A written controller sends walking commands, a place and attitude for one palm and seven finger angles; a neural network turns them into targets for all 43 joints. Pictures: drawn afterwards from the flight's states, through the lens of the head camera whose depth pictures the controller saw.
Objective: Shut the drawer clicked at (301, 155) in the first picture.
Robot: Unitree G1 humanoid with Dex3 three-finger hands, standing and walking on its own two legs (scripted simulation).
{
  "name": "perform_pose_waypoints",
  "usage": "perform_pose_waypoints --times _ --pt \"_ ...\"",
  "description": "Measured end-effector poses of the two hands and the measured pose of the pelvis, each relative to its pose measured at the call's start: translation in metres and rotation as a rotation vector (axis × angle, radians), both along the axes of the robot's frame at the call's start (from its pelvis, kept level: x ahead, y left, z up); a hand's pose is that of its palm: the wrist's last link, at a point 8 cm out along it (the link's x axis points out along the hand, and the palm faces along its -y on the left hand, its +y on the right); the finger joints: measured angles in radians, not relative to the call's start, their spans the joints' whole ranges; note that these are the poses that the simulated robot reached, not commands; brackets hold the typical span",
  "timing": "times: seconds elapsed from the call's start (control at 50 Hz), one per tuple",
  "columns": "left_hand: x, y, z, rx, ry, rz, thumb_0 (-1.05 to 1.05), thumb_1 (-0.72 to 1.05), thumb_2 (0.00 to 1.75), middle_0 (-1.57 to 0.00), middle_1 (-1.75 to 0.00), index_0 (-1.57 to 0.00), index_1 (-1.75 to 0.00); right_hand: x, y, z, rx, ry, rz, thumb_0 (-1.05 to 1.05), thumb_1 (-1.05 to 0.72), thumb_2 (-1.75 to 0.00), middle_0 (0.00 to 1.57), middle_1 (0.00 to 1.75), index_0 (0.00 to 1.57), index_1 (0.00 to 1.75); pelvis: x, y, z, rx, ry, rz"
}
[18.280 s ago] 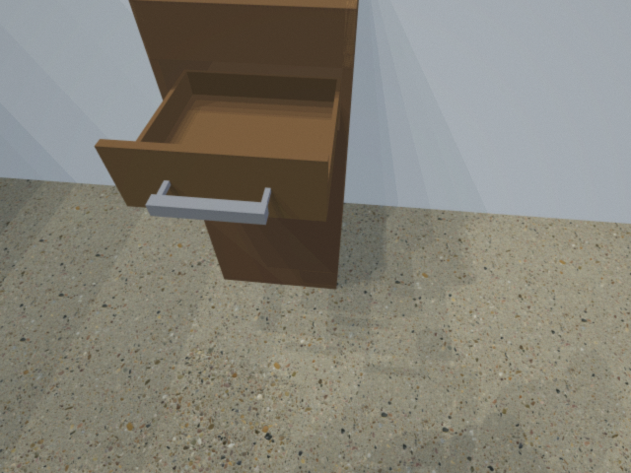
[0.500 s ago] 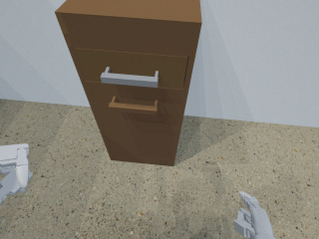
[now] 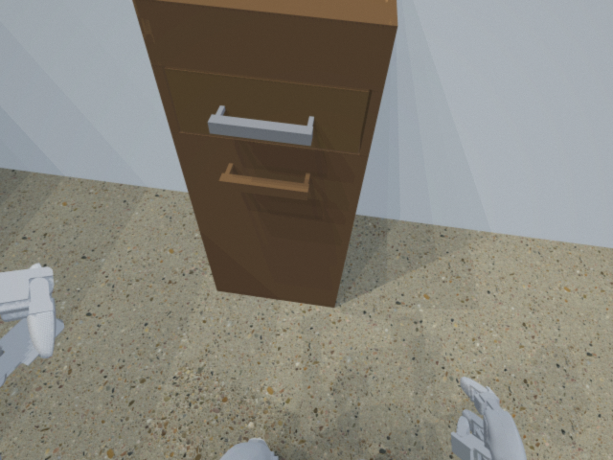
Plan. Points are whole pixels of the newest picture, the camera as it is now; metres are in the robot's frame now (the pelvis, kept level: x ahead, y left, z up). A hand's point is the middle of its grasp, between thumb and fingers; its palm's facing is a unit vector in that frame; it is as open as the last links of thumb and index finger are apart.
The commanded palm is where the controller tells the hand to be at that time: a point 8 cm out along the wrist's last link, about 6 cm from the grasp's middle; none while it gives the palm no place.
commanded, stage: step back with the hand held close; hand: left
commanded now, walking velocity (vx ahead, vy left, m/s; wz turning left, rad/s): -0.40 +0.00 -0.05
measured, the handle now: (263, 122) +0.69 +0.12 +0.03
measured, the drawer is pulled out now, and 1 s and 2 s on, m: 0.00 0.00 0.00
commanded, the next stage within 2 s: stop stepping back and stand still in 0.36 s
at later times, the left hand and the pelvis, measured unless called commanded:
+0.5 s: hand (47, 429) +0.12 +0.19 +0.19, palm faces +0.18 -0.88 -0.44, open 3.2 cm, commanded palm +0.06 +0.26 +0.19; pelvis -0.10 -0.01 +0.01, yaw -6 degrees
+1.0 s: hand out of the picture +0.06 +0.23 +0.18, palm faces +0.35 -0.86 -0.37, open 3.2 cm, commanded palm +0.01 +0.27 +0.19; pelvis -0.14 +0.00 +0.00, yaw -3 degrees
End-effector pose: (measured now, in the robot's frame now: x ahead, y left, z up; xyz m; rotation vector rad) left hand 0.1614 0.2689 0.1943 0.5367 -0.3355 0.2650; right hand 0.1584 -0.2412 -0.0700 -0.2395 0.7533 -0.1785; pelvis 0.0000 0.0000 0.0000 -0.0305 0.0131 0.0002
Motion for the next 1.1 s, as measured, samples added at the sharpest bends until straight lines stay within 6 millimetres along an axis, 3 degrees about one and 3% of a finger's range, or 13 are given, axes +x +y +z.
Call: perform_pose_waypoints --times 0.12,0.22,0.36,0.44,0.5,0.62,0.72,0.92,1.04,1.1 --pt "-0.011 0.015 -0.002 0.007 -0.015 -0.025 0.01 0.88 0.89 -1.40 -1.60 -1.40 -1.59 -0.018 0.003 0.009 -0.040 0.007 -0.032 0.01 -0.91 -0.89 0.20 0.30 0.20 0.30 -0.015 0.011 0.001 -0.015 0.004 0.006" --pt "-0.026 0.026 0.008 0.016 -0.013 0.003 0.01 0.88 0.89 -1.40 -1.60 -1.40 -1.59 -0.033 0.016 0.020 -0.028 -0.024 -0.006 0.01 -0.91 -0.89 0.20 0.30 0.20 0.30 -0.028 0.011 0.011 -0.050 0.029 -0.001" --pt "-0.047 0.002 0.010 -0.051 -0.031 -0.063 0.01 0.89 0.89 -1.40 -1.60 -1.40 -1.59 -0.056 0.025 0.020 0.007 -0.047 0.049 0.01 -0.90 -0.89 0.20 0.30 0.20 0.30 -0.058 0.002 0.014 -0.038 0.067 -0.064" --pt "-0.058 -0.021 0.009 -0.012 -0.030 -0.148 0.01 0.89 0.89 -1.40 -1.60 -1.40 -1.59 -0.080 0.016 0.009 0.030 -0.044 0.035 0.01 -0.90 -0.89 0.20 0.30 0.21 0.30 -0.089 -0.007 0.006 -0.023 0.057 -0.096" --pt "-0.069 -0.030 0.012 -0.006 -0.015 -0.185 0.01 0.88 0.89 -1.40 -1.60 -1.40 -1.59 -0.110 0.005 0.007 0.037 -0.007 -0.028 0.01 -0.90 -0.89 0.20 0.30 0.21 0.30 -0.100 -0.009 0.009 -0.013 0.042 -0.097" --pt "-0.084 -0.014 0.004 0.000 0.036 -0.132 0.01 0.88 0.89 -1.40 -1.60 -1.40 -1.59 -0.160 -0.022 0.006 -0.024 0.025 -0.156 0.01 -0.90 -0.89 0.20 0.30 0.20 0.30 -0.106 -0.002 0.007 -0.005 0.023 -0.095" --pt "-0.099 -0.004 -0.001 -0.009 0.074 -0.072 0.01 0.88 0.89 -1.40 -1.60 -1.40 -1.59 -0.184 -0.026 0.014 -0.048 0.011 -0.155 0.01 -0.91 -0.89 0.20 0.30 0.20 0.30 -0.121 -0.002 0.012 0.012 -0.001 -0.090" --pt "-0.146 -0.012 0.002 -0.037 0.035 -0.024 0.01 0.88 0.89 -1.40 -1.60 -1.40 -1.59 -0.184 -0.017 0.006 -0.010 -0.014 -0.075 0.01 -0.90 -0.89 0.20 0.30 0.20 0.30 -0.139 -0.006 0.009 -0.014 -0.031 -0.071" --pt "-0.137 0.004 -0.008 -0.094 -0.012 0.039 0.01 0.88 0.89 -1.41 -1.60 -1.41 -1.59 -0.172 -0.004 0.003 -0.004 -0.039 -0.063 0.01 -0.91 -0.89 0.20 0.30 0.20 0.30 -0.137 0.000 0.004 0.008 -0.056 -0.068" --pt "-0.130 0.002 -0.004 -0.071 0.001 0.041 0.01 0.89 0.89 -1.40 -1.60 -1.40 -1.59 -0.166 0.008 0.008 0.032 -0.073 -0.043 0.01 -0.91 -0.89 0.20 0.30 0.20 0.30 -0.139 -0.004 0.008 0.027 -0.047 -0.068"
